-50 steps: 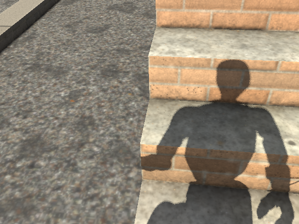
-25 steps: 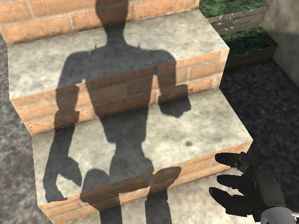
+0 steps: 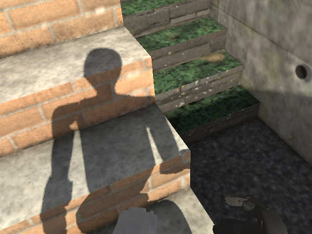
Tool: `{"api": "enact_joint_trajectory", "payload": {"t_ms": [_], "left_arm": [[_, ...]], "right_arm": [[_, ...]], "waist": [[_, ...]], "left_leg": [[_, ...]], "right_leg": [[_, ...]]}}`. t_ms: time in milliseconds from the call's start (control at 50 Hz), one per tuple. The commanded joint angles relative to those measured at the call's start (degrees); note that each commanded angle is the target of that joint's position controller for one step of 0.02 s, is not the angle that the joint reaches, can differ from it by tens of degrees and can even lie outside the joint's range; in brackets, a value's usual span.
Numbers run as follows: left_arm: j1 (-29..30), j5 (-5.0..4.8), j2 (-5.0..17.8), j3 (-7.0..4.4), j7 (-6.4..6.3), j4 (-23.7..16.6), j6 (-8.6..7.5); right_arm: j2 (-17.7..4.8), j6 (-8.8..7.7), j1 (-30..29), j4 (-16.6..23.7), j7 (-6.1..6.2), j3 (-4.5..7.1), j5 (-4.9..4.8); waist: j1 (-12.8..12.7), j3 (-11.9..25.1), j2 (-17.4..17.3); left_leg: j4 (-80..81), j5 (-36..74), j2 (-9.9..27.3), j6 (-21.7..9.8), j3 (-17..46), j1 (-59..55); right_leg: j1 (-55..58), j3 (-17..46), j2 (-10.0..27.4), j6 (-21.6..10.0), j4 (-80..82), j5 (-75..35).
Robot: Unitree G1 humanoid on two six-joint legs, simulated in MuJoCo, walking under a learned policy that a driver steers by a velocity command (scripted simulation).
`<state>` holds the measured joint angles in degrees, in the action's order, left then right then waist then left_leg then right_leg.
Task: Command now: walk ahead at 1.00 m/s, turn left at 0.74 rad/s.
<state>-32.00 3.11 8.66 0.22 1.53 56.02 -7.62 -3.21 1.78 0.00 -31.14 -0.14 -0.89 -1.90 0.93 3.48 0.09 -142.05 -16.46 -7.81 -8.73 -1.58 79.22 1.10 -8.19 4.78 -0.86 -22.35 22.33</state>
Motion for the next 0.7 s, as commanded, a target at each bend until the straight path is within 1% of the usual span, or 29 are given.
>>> {"api": "enact_joint_trajectory", "payload": {"t_ms": [20,60,100,120,140,160,180,200,220,240,280,300,320,340,380,400,420,440,460,480,500,540,560,580,600,620,660,680,700], "left_arm": [[2.45,-0.10,7.26,-1.01,-0.72,-1.30,-2.29],[-2.16,-0.21,7.01,-1.21,-1.03,0.20,-1.98],[5.09,-3.02,9.73,-1.71,-2.45,-3.15,-2.17],[10.01,-6.43,14.71,-3.20,-4.91,-6.42,-1.95],[8.49,-7.10,18.00,-4.69,-5.23,-8.16,-2.90],[10.61,-6.74,24.10,-7.15,-3.68,-10.88,-2.14],[13.61,-6.37,26.36,-8.84,-1.14,-13.72,-0.41],[17.12,-6.12,17.38,-7.77,0.04,-19.50,-0.62],[19.71,-4.10,13.19,-6.09,1.33,-22.51,-1.68],[25.65,-0.13,9.80,-3.63,3.51,-25.29,-2.30],[34.77,2.57,0.43,0.60,1.78,-31.80,-1.85],[34.73,3.29,1.88,1.20,0.68,-32.08,-1.37],[27.68,1.30,4.65,2.00,0.22,-31.32,-0.58],[24.72,-0.73,8.25,0.91,-0.81,-29.63,-0.73],[14.38,-0.15,8.87,-0.54,-1.78,-28.35,0.49],[17.65,1.89,11.49,-0.27,-0.40,-28.16,-1.80],[13.39,-1.35,11.69,-0.89,0.62,-25.80,-3.62],[10.88,-1.05,9.11,-0.24,0.63,-18.47,-2.80],[9.40,1.38,11.44,-0.28,-1.24,-12.62,-1.91],[-0.68,2.95,12.07,-0.38,-2.02,-7.62,-0.51],[-7.57,3.69,7.54,-0.04,-2.29,-4.05,-0.09],[-15.60,5.95,6.41,-0.61,-2.15,1.81,-3.29],[-9.01,5.53,6.63,-0.71,-0.47,2.32,-5.50],[1.02,4.78,9.56,-1.99,0.59,0.96,-7.51],[17.05,2.08,11.31,-2.36,0.33,-2.74,-8.90],[23.90,0.35,16.63,-3.73,-0.63,-4.08,-10.33],[35.52,-4.61,28.20,-5.53,-2.02,-7.95,-12.48],[33.91,-5.91,27.49,-6.01,-1.43,-10.01,-11.17],[31.84,-7.30,23.92,-6.19,0.46,-13.07,-8.88]], "right_arm": [[-0.05,1.52,-9.35,7.00,1.17,0.01,0.48],[-0.62,0.19,-9.90,6.87,0.99,0.03,0.94],[-3.45,0.33,-2.21,3.78,0.18,-0.07,1.70],[-5.71,0.90,2.87,2.86,0.15,0.58,0.37],[-8.72,0.08,3.95,4.27,0.76,1.63,0.06],[-12.95,0.38,7.72,2.43,0.30,3.34,-1.91],[-14.73,-0.05,10.13,2.73,0.78,4.63,-1.12],[-20.36,-1.50,4.84,-0.04,1.14,6.56,0.05],[-19.73,-1.30,-9.17,3.24,1.62,7.30,0.81],[-16.21,-0.85,-2.45,-0.71,1.96,6.21,0.34],[-13.61,-3.54,3.95,-7.95,3.50,5.33,1.22],[-12.44,-5.23,6.51,-11.07,4.41,4.84,2.40],[-13.06,-5.63,-3.68,-6.71,4.86,3.75,4.62],[-14.39,-5.98,-10.15,-4.63,5.40,4.19,5.63],[-23.54,-5.74,-11.16,-4.19,3.10,6.76,4.44],[-28.22,-7.75,-9.12,-1.58,2.10,8.25,4.53],[-26.63,-7.76,-10.01,-2.27,1.38,8.88,5.07],[-19.70,-7.27,-4.53,1.07,0.36,8.36,5.62],[-14.07,-6.34,2.32,2.19,0.13,7.49,2.15],[-9.05,-6.71,0.05,5.54,0.62,4.41,-0.83],[-4.51,-7.36,-4.06,6.37,1.22,2.00,-1.71],[-1.69,-9.55,-17.17,9.39,1.22,-0.72,0.23],[-0.35,-9.22,-16.23,10.67,0.45,-2.00,1.78],[-2.46,-9.49,-17.87,12.73,0.05,-2.09,2.24],[-8.06,-8.09,-11.40,11.71,-0.69,-0.70,2.94],[-11.37,-5.59,-4.24,10.47,-0.91,1.06,4.61],[-18.66,-3.46,20.20,3.16,1.76,5.32,1.55],[-22.47,-4.42,23.02,-0.17,1.51,7.18,2.04],[-25.40,-6.20,20.07,-3.60,0.33,7.82,1.62]], "waist": [[2.97,-13.30,4.61],[3.50,-8.14,2.47],[10.80,0.92,3.12],[13.02,7.27,7.97],[13.71,9.05,10.77],[14.69,13.30,11.40],[15.10,14.55,12.68],[10.13,11.80,-9.59],[3.94,17.35,-17.89],[5.22,16.80,-9.74],[0.83,1.02,0.37],[-0.20,-2.94,4.32],[-7.60,-5.07,7.26],[-9.67,-6.39,8.79],[-14.84,3.95,8.55],[-11.76,2.25,11.48],[-16.95,0.00,8.79],[-11.66,-3.28,20.14],[-0.24,-5.24,22.45],[-1.16,8.08,16.60],[-3.77,16.22,5.29],[-8.77,10.09,-1.07],[-2.95,4.98,-0.18],[0.56,-0.16,-1.12],[8.59,-1.06,-1.70],[13.98,1.11,0.16],[25.20,9.89,2.63],[24.73,12.86,-3.58],[20.26,4.87,-15.90]], "left_leg": [[-3.47,-2.94,1.10,-1.07,-5.93,3.22],[-0.09,-11.82,3.03,-3.29,-6.79,7.16],[30.16,-9.43,1.54,-5.64,-13.74,-30.08],[39.51,-8.28,-0.26,-5.71,-8.41,-45.66],[53.67,-18.06,-0.42,-6.27,-1.93,-46.66],[67.85,-12.25,-2.82,-3.08,-6.02,-52.35],[82.52,-14.46,-2.49,-2.89,-3.18,-59.25],[91.69,-11.95,2.68,-10.63,18.35,-78.97],[107.06,-1.81,12.42,-17.38,43.72,-79.34],[104.65,-3.51,11.03,-17.23,41.78,-67.78],[103.25,1.23,8.24,-8.33,30.05,-52.79],[105.41,2.04,6.12,-4.54,25.19,-50.97],[111.51,6.83,4.10,-2.82,17.41,-35.61],[114.60,17.61,0.06,-3.80,6.19,-26.13],[113.42,31.51,-0.69,-5.17,1.81,-41.76],[104.45,67.90,-1.33,0.94,-0.27,-56.08],[85.99,67.32,-2.64,2.32,3.37,-73.84],[64.51,4.43,-6.26,3.35,3.91,-60.56],[33.02,-18.26,-5.13,2.93,1.75,-24.58],[19.09,-26.94,-2.08,2.88,1.03,0.14],[4.27,-31.66,-1.47,1.88,0.13,17.56],[-7.62,-29.92,0.61,0.02,-1.62,32.04],[-1.06,-25.16,1.88,-1.20,-3.88,21.66],[11.96,-22.99,4.10,-1.59,-4.89,4.19],[31.64,-20.24,2.83,-1.86,-7.42,-24.95],[39.43,-8.69,1.26,-2.10,-8.55,-49.52],[48.27,-4.87,2.00,-1.24,-7.02,-68.41],[59.21,1.97,-1.74,-1.36,-8.27,-72.17],[88.73,11.61,-3.84,-3.79,-6.77,-68.99]], "right_leg": [[-11.31,-1.14,10.35,-1.14,17.20,-33.87],[4.68,-5.23,10.94,-0.71,11.98,-55.01],[-5.66,-16.12,7.39,2.80,9.92,-102.17],[-9.51,-11.73,10.39,0.65,6.27,-128.01],[-2.27,-6.35,12.14,0.74,-7.70,-145.06],[3.63,-3.62,12.67,0.19,-15.60,-145.87],[3.92,-1.71,10.17,-1.07,-29.89,-138.47],[-33.96,2.11,-4.14,2.82,-59.04,-75.09],[-47.25,11.88,-11.99,4.69,-88.96,-26.63],[-48.49,12.65,-11.35,2.95,-98.95,-20.94],[-54.10,19.33,-4.65,-1.29,-87.07,-11.31],[-54.55,21.14,-1.98,-0.75,-78.11,-4.15],[-38.14,15.82,-2.08,1.14,-56.83,0.55],[-20.61,7.08,-5.27,4.12,-39.28,3.45],[-6.20,14.06,-7.18,1.90,-17.54,0.86],[-7.83,9.60,-5.41,-2.55,-7.85,-18.73],[-15.10,2.97,-2.61,1.46,28.52,-42.13],[-0.90,4.44,3.67,-1.13,42.82,-62.98],[22.72,2.69,7.12,3.22,11.98,-103.27],[48.43,5.66,14.67,2.86,-15.89,-124.59],[61.33,6.86,17.58,0.29,-22.69,-120.09],[54.30,8.89,17.00,-1.69,-17.93,-100.84],[34.41,3.79,12.78,2.97,-12.83,-95.80],[10.20,0.11,10.82,4.95,-0.18,-79.47],[-15.87,-8.89,6.49,6.11,9.85,-86.21],[-32.81,-11.46,7.05,3.10,14.53,-103.25],[-31.36,-6.71,14.36,-1.55,-2.05,-128.78],[-26.83,-4.13,11.89,-1.60,-15.68,-128.66],[-25.37,-5.84,-0.61,3.87,-41.60,-98.26]]}}
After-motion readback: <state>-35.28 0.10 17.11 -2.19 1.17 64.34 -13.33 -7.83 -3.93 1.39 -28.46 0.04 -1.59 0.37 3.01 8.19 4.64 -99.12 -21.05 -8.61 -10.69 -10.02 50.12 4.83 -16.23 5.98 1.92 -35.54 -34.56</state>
